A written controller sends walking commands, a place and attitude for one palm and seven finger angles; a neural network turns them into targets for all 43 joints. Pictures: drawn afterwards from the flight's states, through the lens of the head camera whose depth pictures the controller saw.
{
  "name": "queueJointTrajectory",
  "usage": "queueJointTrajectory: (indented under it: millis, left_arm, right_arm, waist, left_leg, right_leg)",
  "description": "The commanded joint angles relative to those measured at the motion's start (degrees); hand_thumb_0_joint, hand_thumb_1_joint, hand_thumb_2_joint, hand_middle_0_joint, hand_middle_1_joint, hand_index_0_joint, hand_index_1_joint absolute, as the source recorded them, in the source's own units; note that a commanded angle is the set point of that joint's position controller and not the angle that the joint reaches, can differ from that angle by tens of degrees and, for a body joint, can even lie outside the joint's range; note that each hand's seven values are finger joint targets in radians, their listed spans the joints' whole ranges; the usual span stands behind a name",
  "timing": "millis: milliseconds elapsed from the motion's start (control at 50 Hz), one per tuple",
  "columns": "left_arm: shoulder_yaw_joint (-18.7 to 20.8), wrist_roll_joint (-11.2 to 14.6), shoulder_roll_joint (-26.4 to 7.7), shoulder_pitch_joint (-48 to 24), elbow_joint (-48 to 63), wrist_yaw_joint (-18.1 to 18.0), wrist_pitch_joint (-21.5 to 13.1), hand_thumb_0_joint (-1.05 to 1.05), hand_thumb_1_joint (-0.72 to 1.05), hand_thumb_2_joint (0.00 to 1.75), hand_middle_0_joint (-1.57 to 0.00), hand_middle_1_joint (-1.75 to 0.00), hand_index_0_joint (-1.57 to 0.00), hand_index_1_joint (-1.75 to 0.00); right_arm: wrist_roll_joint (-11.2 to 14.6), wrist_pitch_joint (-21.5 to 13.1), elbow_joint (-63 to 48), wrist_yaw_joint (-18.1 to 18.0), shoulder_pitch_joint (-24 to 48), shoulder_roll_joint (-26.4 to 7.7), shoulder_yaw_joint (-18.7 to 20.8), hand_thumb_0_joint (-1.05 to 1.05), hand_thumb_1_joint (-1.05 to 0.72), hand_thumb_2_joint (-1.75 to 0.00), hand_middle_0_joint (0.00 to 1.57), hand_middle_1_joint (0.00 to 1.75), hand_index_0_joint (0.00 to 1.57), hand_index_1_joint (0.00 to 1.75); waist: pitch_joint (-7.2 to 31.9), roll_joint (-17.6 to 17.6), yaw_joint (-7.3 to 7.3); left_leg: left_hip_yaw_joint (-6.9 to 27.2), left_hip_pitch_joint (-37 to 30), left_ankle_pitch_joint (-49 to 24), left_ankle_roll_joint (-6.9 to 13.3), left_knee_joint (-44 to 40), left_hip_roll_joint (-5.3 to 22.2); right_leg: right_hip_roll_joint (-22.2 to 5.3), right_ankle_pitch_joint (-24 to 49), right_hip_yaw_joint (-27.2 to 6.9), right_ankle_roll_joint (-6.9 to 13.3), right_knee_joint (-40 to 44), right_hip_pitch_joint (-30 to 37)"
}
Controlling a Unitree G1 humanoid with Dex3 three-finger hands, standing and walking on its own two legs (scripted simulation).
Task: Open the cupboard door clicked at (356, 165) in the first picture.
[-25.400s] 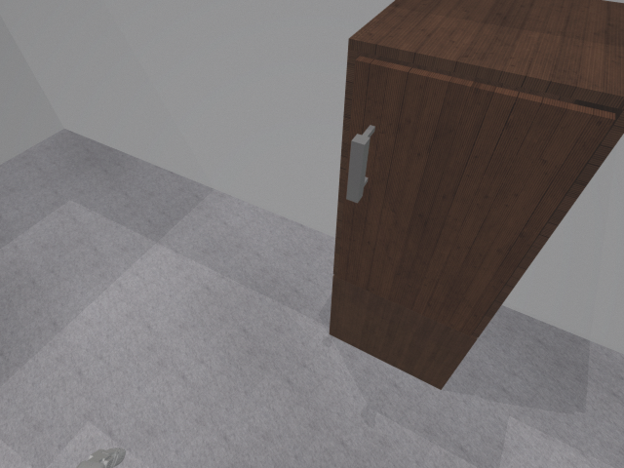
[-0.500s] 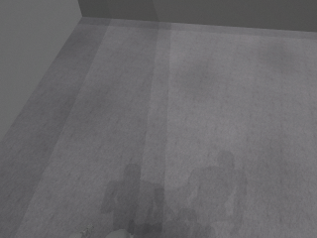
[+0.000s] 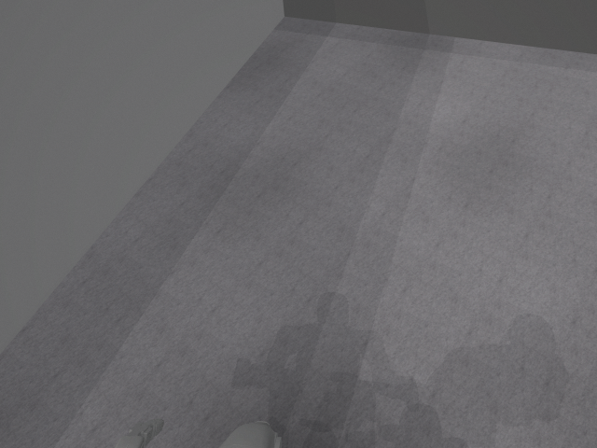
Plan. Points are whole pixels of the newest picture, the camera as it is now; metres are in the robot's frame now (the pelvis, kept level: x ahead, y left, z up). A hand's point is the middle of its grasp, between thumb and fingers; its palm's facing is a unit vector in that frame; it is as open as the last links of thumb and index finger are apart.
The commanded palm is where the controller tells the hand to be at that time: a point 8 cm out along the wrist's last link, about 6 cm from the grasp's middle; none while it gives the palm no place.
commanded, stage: turn to face it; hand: left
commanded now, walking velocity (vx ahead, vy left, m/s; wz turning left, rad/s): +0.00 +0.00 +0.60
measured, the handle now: out of the picture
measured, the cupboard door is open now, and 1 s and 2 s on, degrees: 46 46 46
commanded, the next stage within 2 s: none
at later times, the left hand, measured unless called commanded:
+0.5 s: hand out of the picture -0.01 +0.21 -0.17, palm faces +0.37 -0.89 -0.25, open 7.4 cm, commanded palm none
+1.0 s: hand out of the picture +0.02 +0.15 -0.15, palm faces +0.58 -0.78 -0.24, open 7.3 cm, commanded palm none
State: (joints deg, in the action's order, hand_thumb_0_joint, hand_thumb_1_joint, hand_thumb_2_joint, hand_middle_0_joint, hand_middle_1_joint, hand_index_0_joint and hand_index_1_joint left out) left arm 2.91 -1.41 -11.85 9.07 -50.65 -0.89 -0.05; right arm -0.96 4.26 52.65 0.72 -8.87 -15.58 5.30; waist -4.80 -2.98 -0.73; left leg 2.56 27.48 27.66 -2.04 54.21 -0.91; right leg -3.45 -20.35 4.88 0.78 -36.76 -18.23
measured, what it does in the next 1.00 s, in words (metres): steps on the spot, turning left: left foot, then right foot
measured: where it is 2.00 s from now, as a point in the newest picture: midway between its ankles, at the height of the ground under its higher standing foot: outside the picture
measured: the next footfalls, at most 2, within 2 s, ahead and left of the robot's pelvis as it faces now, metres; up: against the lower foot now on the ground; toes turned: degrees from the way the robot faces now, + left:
left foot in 0.36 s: +0.03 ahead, +0.11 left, +0.00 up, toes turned +22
right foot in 0.74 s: +0.13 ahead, -0.14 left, +0.00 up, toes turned +24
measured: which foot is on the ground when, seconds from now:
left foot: up 0.00-0.34, down 0.36-0.74, up 0.76-1.00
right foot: down 0.00-0.36, up 0.38-0.72, down 0.74-1.00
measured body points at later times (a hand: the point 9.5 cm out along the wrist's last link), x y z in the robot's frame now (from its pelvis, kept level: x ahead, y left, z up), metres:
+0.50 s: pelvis +0.02 +0.00 +0.00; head +0.07 +0.03 +0.45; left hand -0.03 +0.26 -0.15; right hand +0.23 -0.20 -0.13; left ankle -0.01 +0.09 -0.73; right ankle +0.03 -0.15 -0.65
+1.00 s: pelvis +0.06 -0.05 +0.01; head +0.12 -0.02 +0.45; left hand -0.01 +0.20 -0.13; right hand +0.27 -0.21 -0.14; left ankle -0.02 +0.06 -0.68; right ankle +0.09 -0.15 -0.73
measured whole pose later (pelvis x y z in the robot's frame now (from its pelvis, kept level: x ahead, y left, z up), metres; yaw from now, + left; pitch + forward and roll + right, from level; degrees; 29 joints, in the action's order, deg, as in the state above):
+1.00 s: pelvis +0.06 -0.05 +0.01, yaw +38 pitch +0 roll +3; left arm 2.1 -1.5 -9.8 10.8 -50.5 -1.0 -0.1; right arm -0.5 4.9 54.3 1.8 -8.7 -14.0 4.3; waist -7.1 0.6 -1.7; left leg -4.1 25.2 25.6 -3.6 52.2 1.5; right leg -8.2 -20.4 12.1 -0.4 -31.9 -10.9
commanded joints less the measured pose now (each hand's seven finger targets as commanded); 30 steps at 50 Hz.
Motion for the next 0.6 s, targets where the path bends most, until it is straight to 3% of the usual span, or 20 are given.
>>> queueJointTrajectory:
  millis: [0,40,100,220,260,280,300,320,340,360,400,440,480,580]
  left_arm:
    - [1.34,0.25,-7.86,1.31,3.7,-1.21,-1.05,0.0,0.9,0.9,-0.2,-0.3,-0.2,-0.3]
    - [1.41,0.25,-7.72,4.78,2.86,-1.3,-1.46,0.0,0.9,0.9,-0.2,-0.3,-0.2,-0.3]
    - [1.83,0.17,-9.01,9.22,1.53,-1.43,-1.52,0.0,0.9,0.9,-0.2,-0.3,-0.2,-0.3]
    - [2.71,-0.31,-10.78,10.56,0.38,-1.16,-1.16,0.0,0.9,0.9,-0.2,-0.3,-0.2,-0.3]
    - [3.05,-0.24,-11.36,9.52,0.27,-0.94,-1.18,0.0,0.9,0.9,-0.2,-0.3,-0.2,-0.3]
    - [3.2,-0.08,-11.35,8.73,0.24,-0.78,-1.23,0.0,0.9,0.9,-0.2,-0.3,-0.2,-0.3]
    - [3.24,0.39,-11.65,7.57,0.74,-0.5,-1.16,0.0,0.9,0.9,-0.2,-0.3,-0.2,-0.3]
    - [3.09,0.8,-9.63,6.13,2.44,-0.02,-0.92,0.0,0.9,0.9,-0.2,-0.3,-0.2,-0.3]
    - [1.77,0.97,-6.13,2.68,5.68,0.02,-0.54,0.0,0.9,0.9,-0.2,-0.3,-0.2,-0.3]
    - [1.97,0.29,-7.67,-0.24,6.45,-0.81,0.75,0.0,0.9,0.9,-0.2,-0.3,-0.2,-0.3]
    - [2.33,0.44,-6.73,-1.59,4.83,-0.54,0.97,0.0,0.9,0.9,-0.2,-0.3,-0.2,-0.3]
    - [2.56,0.17,-6.38,1.85,2.86,0.16,1.62,0.0,0.9,0.9,-0.2,-0.3,-0.2,-0.3]
    - [2.64,0.12,-5.97,2.97,2.44,0.37,1.73,0.0,0.9,0.9,-0.2,-0.3,-0.2,-0.3]
    - [2.28,0.22,-5.35,0.67,4.3,0.29,1.5,0.0,0.9,0.9,-0.2,-0.3,-0.2,-0.3]
  right_arm:
    - [-0.05,-1.05,-4.19,0.7,1.91,-2.49,0.61,0.0,-0.9,-0.9,0.2,0.3,0.2,0.3]
    - [0.14,-1.01,-3.94,0.86,3.47,-1.82,0.05,0.0,-0.9,-0.9,0.2,0.3,0.2,0.3]
    - [0.29,-1.02,-4.2,1.0,6.22,-0.82,-0.73,0.0,-0.9,-0.9,0.2,0.3,0.2,0.3]
    - [0.57,-1.58,-5.18,1.19,8.85,-0.05,-1.39,0.0,-0.9,-0.9,0.2,0.3,0.2,0.3]
    - [0.47,-1.92,-5.16,0.98,6.72,-0.64,-1.25,0.0,-0.9,-0.9,0.2,0.3,0.2,0.3]
    - [0.3,-2.05,-4.85,0.89,4.42,-1.34,-0.96,0.0,-0.9,-0.9,0.2,0.3,0.2,0.3]
    - [-0.02,-2.38,-4.05,0.78,0.27,-3.14,-0.39,0.0,-0.9,-0.9,0.2,0.3,0.2,0.3]
    - [-0.59,-2.8,-3.19,0.44,-4.46,-8.87,1.23,0.0,-0.9,-0.9,0.2,0.3,0.2,0.3]
    - [-0.34,-2.6,-2.79,0.04,-8.4,-14.44,2.43,0.0,-0.9,-0.9,0.2,0.3,0.2,0.3]
    - [0.05,-2.41,-1.81,-0.41,-9.35,-13.64,2.15,0.0,-0.9,-0.9,0.2,0.3,0.2,0.3]
    - [-0.33,-2.76,-4.14,-1.42,-2.35,-10.82,1.7,0.0,-0.9,-0.9,0.2,0.3,0.2,0.3]
    - [-0.42,-3.15,-5.07,-1.39,2.04,-9.01,0.85,0.0,-0.9,-0.9,0.2,0.3,0.2,0.3]
    - [-0.41,-3.4,-5.02,-1.26,2.1,-8.53,0.7,0.0,-0.9,-0.9,0.2,0.3,0.2,0.3]
    - [-0.8,-2.93,-4.71,-0.86,0.69,-9.1,1.43,0.0,-0.9,-0.9,0.2,0.3,0.2,0.3]
  waist:
    - [5.71,14.71,-0.46]
    - [7.1,14.63,0.85]
    - [8.55,12.37,2.68]
    - [6.72,15.22,3.57]
    - [7.68,14.38,2.15]
    - [8.64,13.0,0.71]
    - [10.58,10.46,-1.98]
    - [13.69,-2.1,-4.79]
    - [13.83,-15.6,-6.65]
    - [13.98,-7.68,-6.65]
    - [7.87,-6.72,-3.51]
    - [5.58,-4.8,-0.2]
    - [5.63,-4.64,0.61]
    - [6.0,-5.61,-0.08]
  left_leg:
    - [-1.25,8.01,-3.46,-1.71,18.0,2.77]
    - [-3.21,7.68,-3.8,-2.17,12.85,2.54]
    - [-5.61,6.48,-2.98,-2.25,4.22,2.1]
    - [-9.42,-0.76,-2.37,-0.38,-10.22,1.53]
    - [-10.91,-5.76,-4.71,0.62,-15.91,0.63]
    - [-11.17,-10.93,-8.5,1.09,-20.95,0.15]
    - [-10.37,-19.58,-16.5,2.29,-26.94,1.03]
    - [3.98,-31.5,-33.86,7.86,-28.69,12.37]
    - [21.67,-33.85,-56.74,17.27,-31.31,26.84]
    - [18.89,-30.21,-47.14,18.06,-31.29,26.79]
    - [14.91,-20.87,-36.19,15.11,-33.11,21.09]
    - [9.53,-15.84,-30.79,11.88,-34.63,16.03]
    - [7.92,-14.59,-28.54,10.97,-35.07,14.05]
    - [10.91,-13.48,-25.35,11.02,-33.86,12.84]
  right_leg:
    - [-14.67,33.6,-7.27,4.53,15.0,10.24]
    - [-14.19,43.12,-3.69,3.79,13.21,15.48]
    - [-15.43,49.47,-1.49,3.97,11.47,21.88]
    - [-17.94,49.51,1.96,4.87,9.39,19.71]
    - [-18.54,49.83,3.47,4.13,6.25,17.67]
    - [-17.87,48.32,5.18,2.74,2.5,15.32]
    - [-16.98,43.48,7.13,0.58,-4.72,10.04]
    - [-11.49,19.82,9.27,-3.25,-16.85,-4.29]
    - [-4.33,-18.83,5.53,-5.85,-29.54,-16.62]
    - [-4.66,-18.23,-2.32,-5.22,-32.65,-17.37]
    - [-4.77,-10.97,-4.73,-5.59,-32.6,-17.61]
    - [-3.69,-4.81,-4.45,-5.67,-30.59,-14.28]
    - [-2.75,-2.84,-4.02,-5.66,-26.63,-11.99]
    - [0.24,-3.69,-2.37,-5.52,-13.45,-6.93]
